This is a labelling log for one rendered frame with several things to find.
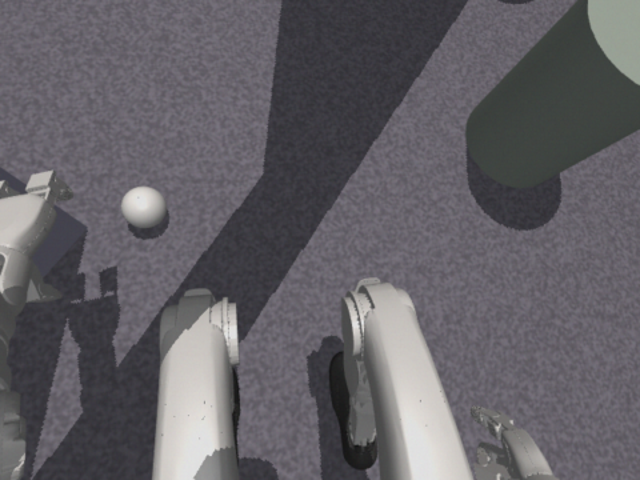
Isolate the left robot arm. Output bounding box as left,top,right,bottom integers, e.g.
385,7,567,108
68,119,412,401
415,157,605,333
0,246,33,480

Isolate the left robot hand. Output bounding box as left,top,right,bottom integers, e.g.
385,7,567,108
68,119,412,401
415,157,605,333
0,170,74,303

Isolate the right robot hand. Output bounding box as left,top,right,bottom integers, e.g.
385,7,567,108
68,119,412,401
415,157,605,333
470,406,554,480

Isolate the right robot foot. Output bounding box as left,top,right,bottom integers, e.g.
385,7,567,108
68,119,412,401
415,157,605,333
329,351,377,470

